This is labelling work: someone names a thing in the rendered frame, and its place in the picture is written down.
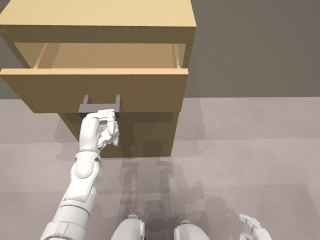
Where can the left robot thigh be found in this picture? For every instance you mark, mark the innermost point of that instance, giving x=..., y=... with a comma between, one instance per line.
x=130, y=229

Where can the right robot hand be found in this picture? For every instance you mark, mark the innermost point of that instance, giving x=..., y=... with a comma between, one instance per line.
x=254, y=227

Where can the cabinet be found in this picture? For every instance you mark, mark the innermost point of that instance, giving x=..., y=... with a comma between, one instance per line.
x=26, y=25

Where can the left robot hand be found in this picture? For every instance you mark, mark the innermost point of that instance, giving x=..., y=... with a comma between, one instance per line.
x=91, y=130

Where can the drawer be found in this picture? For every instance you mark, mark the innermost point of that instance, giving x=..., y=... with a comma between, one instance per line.
x=147, y=76

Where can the handle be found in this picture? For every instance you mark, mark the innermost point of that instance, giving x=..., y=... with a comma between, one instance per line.
x=86, y=108

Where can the robot left forearm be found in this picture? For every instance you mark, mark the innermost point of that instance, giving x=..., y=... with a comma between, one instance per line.
x=76, y=206

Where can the robot thigh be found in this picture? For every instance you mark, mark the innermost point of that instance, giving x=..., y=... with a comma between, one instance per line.
x=130, y=229
x=189, y=232

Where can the right robot thigh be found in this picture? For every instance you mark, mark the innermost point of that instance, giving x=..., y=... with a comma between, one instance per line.
x=189, y=232

